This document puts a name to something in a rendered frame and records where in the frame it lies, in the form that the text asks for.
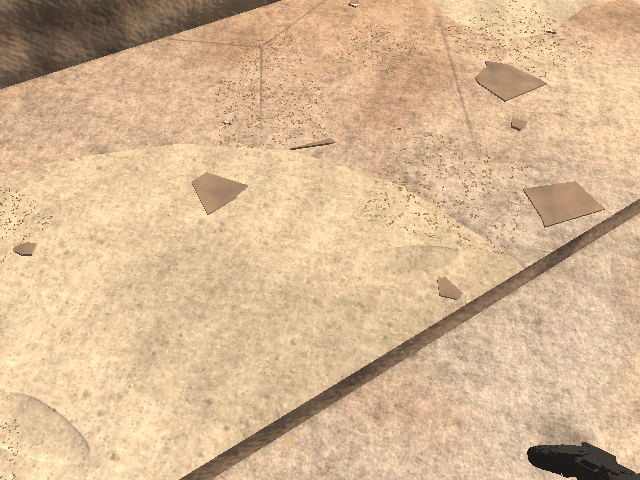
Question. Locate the right robot hand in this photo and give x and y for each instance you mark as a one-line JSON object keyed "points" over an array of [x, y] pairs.
{"points": [[585, 462]]}

